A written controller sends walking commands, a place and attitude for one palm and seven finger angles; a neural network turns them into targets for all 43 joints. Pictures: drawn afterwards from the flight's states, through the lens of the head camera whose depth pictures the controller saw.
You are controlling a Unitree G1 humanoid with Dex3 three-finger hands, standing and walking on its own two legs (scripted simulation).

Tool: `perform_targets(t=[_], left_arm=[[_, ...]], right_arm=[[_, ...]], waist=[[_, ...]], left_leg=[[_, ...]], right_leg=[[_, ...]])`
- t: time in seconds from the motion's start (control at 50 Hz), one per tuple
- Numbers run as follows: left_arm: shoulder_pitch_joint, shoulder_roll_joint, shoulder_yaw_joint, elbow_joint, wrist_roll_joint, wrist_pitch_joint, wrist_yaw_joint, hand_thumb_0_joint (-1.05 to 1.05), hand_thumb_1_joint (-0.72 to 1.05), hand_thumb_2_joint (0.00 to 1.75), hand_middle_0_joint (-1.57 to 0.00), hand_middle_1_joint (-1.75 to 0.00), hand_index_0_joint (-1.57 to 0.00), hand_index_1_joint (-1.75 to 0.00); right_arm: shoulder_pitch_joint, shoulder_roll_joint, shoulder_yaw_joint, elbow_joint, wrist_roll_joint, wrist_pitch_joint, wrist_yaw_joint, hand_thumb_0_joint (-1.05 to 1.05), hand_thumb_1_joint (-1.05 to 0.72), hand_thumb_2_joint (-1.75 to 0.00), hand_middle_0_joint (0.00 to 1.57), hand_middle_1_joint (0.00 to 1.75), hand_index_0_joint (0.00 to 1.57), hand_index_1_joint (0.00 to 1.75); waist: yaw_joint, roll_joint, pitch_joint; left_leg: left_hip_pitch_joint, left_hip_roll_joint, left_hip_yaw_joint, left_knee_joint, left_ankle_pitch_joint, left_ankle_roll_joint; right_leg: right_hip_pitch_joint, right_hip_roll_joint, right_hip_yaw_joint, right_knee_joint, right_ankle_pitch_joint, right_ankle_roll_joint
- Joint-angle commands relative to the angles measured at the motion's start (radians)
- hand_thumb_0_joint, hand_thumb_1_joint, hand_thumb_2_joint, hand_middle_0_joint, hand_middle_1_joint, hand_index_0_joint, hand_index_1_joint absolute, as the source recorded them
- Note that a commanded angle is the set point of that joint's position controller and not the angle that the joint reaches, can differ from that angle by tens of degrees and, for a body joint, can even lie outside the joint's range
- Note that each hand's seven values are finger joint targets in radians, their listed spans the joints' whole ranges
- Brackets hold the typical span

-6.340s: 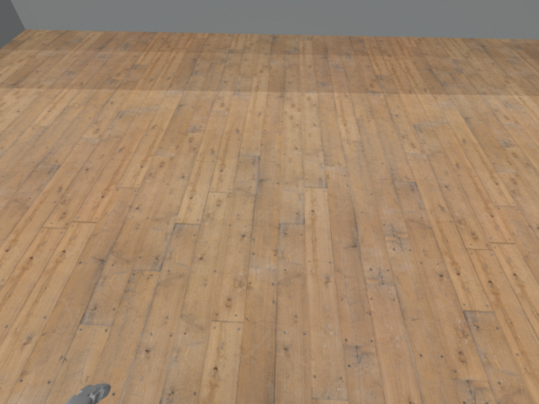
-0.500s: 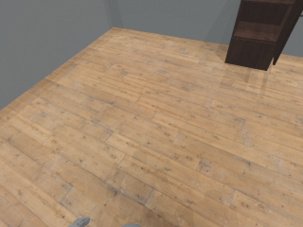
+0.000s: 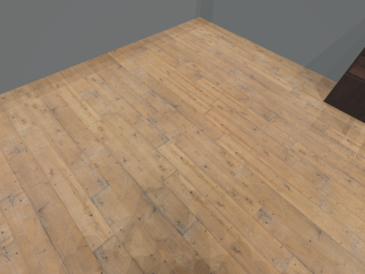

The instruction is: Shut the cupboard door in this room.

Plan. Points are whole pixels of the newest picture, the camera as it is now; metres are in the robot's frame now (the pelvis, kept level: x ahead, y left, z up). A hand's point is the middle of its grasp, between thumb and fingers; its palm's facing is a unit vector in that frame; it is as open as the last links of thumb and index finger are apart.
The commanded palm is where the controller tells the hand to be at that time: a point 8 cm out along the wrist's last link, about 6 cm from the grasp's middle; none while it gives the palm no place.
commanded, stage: turn or walk to find it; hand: left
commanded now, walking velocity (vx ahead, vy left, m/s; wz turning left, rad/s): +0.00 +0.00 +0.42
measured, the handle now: out of the picture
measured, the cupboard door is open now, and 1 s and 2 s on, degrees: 89 89 89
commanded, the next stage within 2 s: none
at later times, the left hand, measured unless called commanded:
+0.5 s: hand out of the picture +0.05 +0.17 -0.14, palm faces +0.20 -0.94 -0.29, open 7.3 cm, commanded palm none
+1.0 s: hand out of the picture -0.14 +0.19 -0.18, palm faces +0.47 -0.85 -0.24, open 7.4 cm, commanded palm none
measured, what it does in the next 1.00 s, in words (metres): steps on the spot, turning left: right foot, then left foot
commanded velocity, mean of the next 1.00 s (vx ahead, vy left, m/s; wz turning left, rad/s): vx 0.00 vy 0.00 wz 0.42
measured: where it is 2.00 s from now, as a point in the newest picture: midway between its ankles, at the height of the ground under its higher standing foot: outside the picture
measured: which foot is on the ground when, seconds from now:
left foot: down 0.00-0.40, up 0.42-0.86, down 0.88-1.00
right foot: up 0.00-0.38, down 0.40-0.90, up 0.92-1.00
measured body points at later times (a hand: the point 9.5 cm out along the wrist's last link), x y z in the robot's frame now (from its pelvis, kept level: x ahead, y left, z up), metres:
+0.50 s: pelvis -0.03 -0.05 +0.00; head +0.00 -0.08 +0.45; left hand +0.04 +0.21 -0.11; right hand +0.04 -0.29 -0.17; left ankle -0.05 +0.09 -0.68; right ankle +0.00 -0.13 -0.73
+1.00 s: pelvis -0.06 -0.01 +0.00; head -0.06 +0.02 +0.45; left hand -0.16 +0.24 -0.16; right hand +0.13 -0.19 -0.13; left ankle -0.12 +0.07 -0.73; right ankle -0.02 -0.14 -0.68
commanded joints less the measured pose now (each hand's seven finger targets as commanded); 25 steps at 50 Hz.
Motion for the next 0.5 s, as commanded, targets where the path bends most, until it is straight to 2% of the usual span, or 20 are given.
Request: perform_targets(t=[0.0, 0.04, 0.12, 0.2, 0.26, 0.3, 0.32, 0.34, 0.36, 0.38, 0.4, 0.42, 0.44, 0.46, 0.48], left_arm=[[-0.045, 0.058, 0.01, -0.092, -0.006, -0.042, -0.012, 0.0, 0.9, 0.9, -0.2, -0.3, -0.2, -0.3], [-0.046, 0.06, 0.01, -0.092, -0.008, -0.042, -0.011, 0.0, 0.9, 0.9, -0.2, -0.3, -0.2, -0.3], [-0.085, 0.054, 0.009, -0.115, -0.009, -0.038, -0.004, 0.0, 0.9, 0.9, -0.2, -0.3, -0.2, -0.3], [-0.141, 0.038, 0.002, -0.15, -0.012, -0.041, -0.002, 0.0, 0.9, 0.9, -0.2, -0.3, -0.2, -0.3], [-0.126, 0.029, 0.0, -0.155, -0.018, -0.048, 0.0, 0.0, 0.9, 0.9, -0.2, -0.3, -0.2, -0.3], [-0.075, 0.032, 0.002, -0.146, -0.02, -0.053, 0.002, 0.0, 0.9, 0.9, -0.2, -0.3, -0.2, -0.3], [-0.046, 0.037, 0.004, -0.138, -0.02, -0.058, 0.003, 0.0, 0.9, 0.9, -0.2, -0.3, -0.2, -0.3], [-0.021, 0.057, 0.008, -0.131, -0.018, -0.066, 0.005, 0.0, 0.9, 0.9, -0.2, -0.3, -0.2, -0.3], [0.011, 0.108, 0.018, -0.13, -0.008, -0.077, 0.011, 0.0, 0.9, 0.9, -0.2, -0.3, -0.2, -0.3], [0.022, 0.191, 0.036, -0.135, 0.004, -0.082, 0.016, 0.0, 0.9, 0.9, -0.2, -0.3, -0.2, -0.3], [0.021, 0.198, 0.029, -0.148, -0.005, -0.074, 0.016, 0.0, 0.9, 0.9, -0.2, -0.3, -0.2, -0.3], [-0.055, 0.158, 0.031, -0.162, -0.005, -0.075, 0.019, 0.0, 0.9, 0.9, -0.2, -0.3, -0.2, -0.3], [-0.113, 0.133, 0.028, -0.178, -0.007, -0.07, 0.021, 0.0, 0.9, 0.9, -0.2, -0.3, -0.2, -0.3], [-0.149, 0.108, 0.014, -0.186, -0.008, -0.072, 0.016, 0.0, 0.9, 0.9, -0.2, -0.3, -0.2, -0.3], [-0.161, 0.085, 0.005, -0.188, -0.01, -0.077, 0.012, 0.0, 0.9, 0.9, -0.2, -0.3, -0.2, -0.3]], right_arm=[[0.06, -0.204, -0.036, -0.034, 0.004, -0.014, -0.029, 0.0, -0.9, -0.9, 0.2, 0.3, 0.2, 0.3], [0.075, -0.201, -0.037, -0.032, 0.007, -0.017, -0.029, 0.0, -0.9, -0.9, 0.2, 0.3, 0.2, 0.3], [0.105, -0.202, -0.044, -0.034, 0.003, -0.014, -0.026, 0.0, -0.9, -0.9, 0.2, 0.3, 0.2, 0.3], [0.116, -0.209, -0.053, -0.038, -0.004, -0.006, -0.024, 0.0, -0.9, -0.9, 0.2, 0.3, 0.2, 0.3], [0.099, -0.209, -0.056, -0.043, -0.007, 0.0, -0.021, 0.0, -0.9, -0.9, 0.2, 0.3, 0.2, 0.3], [0.078, -0.212, -0.059, -0.049, -0.006, 0.002, -0.018, 0.0, -0.9, -0.9, 0.2, 0.3, 0.2, 0.3], [0.069, -0.205, -0.06, -0.05, -0.002, 0.003, -0.017, 0.0, -0.9, -0.9, 0.2, 0.3, 0.2, 0.3], [0.068, -0.19, -0.059, -0.053, 0.004, 0.003, -0.014, 0.0, -0.9, -0.9, 0.2, 0.3, 0.2, 0.3], [0.085, -0.145, -0.052, -0.059, 0.012, 0.001, -0.009, 0.0, -0.9, -0.9, 0.2, 0.3, 0.2, 0.3], [0.084, -0.088, -0.043, -0.085, 0.013, 0.001, -0.006, 0.0, -0.9, -0.9, 0.2, 0.3, 0.2, 0.3], [0.065, -0.139, -0.06, -0.087, 0.004, 0.013, -0.009, 0.0, -0.9, -0.9, 0.2, 0.3, 0.2, 0.3], [0.081, -0.143, -0.066, -0.069, -0.001, 0.029, -0.004, 0.0, -0.9, -0.9, 0.2, 0.3, 0.2, 0.3], [0.096, -0.142, -0.07, -0.05, -0.001, 0.04, 0.001, 0.0, -0.9, -0.9, 0.2, 0.3, 0.2, 0.3], [0.117, -0.137, -0.069, -0.025, -0.006, 0.044, 0.008, 0.0, -0.9, -0.9, 0.2, 0.3, 0.2, 0.3], [0.143, -0.128, -0.066, -0.01, -0.006, 0.047, 0.013, 0.0, -0.9, -0.9, 0.2, 0.3, 0.2, 0.3]], waist=[[-0.042, 0.194, -0.063], [-0.041, 0.187, -0.071], [-0.056, 0.175, -0.071], [-0.073, 0.181, -0.066], [-0.062, 0.202, -0.067], [-0.035, 0.204, -0.085], [-0.019, 0.187, -0.096], [-0.004, 0.145, -0.101], [0.007, 0.007, -0.133], [0.016, -0.245, -0.112], [0.025, -0.16, -0.105], [-0.012, -0.138, -0.066], [-0.036, -0.126, -0.024], [-0.057, -0.079, 0.006], [-0.07, -0.081, 0.023]], left_leg=[[0.156, 0.233, -0.209, -0.204, 0.658, 0.097], [0.168, 0.226, -0.208, -0.209, 0.671, 0.098], [0.167, 0.234, -0.274, -0.216, 0.61, 0.118], [0.14, 0.242, -0.336, -0.2, 0.571, 0.14], [0.064, 0.222, -0.369, -0.184, 0.565, 0.131], [0.018, 0.199, -0.374, -0.16, 0.518, 0.115], [-0.02, 0.177, -0.366, -0.132, 0.478, 0.094], [-0.098, 0.142, -0.347, -0.091, 0.386, 0.057], [-0.222, 0.072, -0.281, 0.016, 0.192, 0.003], [-0.374, -0.07, -0.101, 0.244, -0.189, -0.065], [-0.333, -0.044, -0.123, 0.441, -0.274, -0.066], [-0.321, -0.017, -0.151, 0.555, -0.211, -0.066], [-0.313, -0.002, -0.138, 0.62, -0.163, -0.067], [-0.305, 0.01, -0.119, 0.667, -0.097, -0.075], [-0.303, 0.016, -0.102, 0.689, -0.046, -0.084]], right_leg=[[-0.142, -0.002, 0.072, 0.125, 0.084, 0.018], [-0.134, 0.0, 0.077, 0.106, 0.103, 0.027], [-0.124, 0.01, 0.089, 0.049, 0.095, 0.037], [-0.077, 0.03, 0.088, -0.097, 0.04, 0.03], [0.036, 0.059, 0.076, -0.234, 0.048, 0.015], [0.122, 0.076, 0.067, -0.346, 0.126, 0.006], [0.192, 0.077, 0.059, -0.444, 0.206, 0.003], [0.301, 0.057, 0.071, -0.563, 0.3, -0.002], [0.438, -0.078, 0.197, -0.659, 0.317, -0.036], [0.464, -0.327, 0.445, -0.708, 0.386, -0.151], [0.311, -0.396, 0.449, -0.728, 0.401, -0.227], [0.217, -0.339, 0.375, -0.762, 0.253, -0.227], [0.151, -0.298, 0.343, -0.783, 0.15, -0.2], [0.122, -0.24, 0.269, -0.772, 0.152, -0.173], [0.108, -0.204, 0.195, -0.764, 0.191, -0.153]])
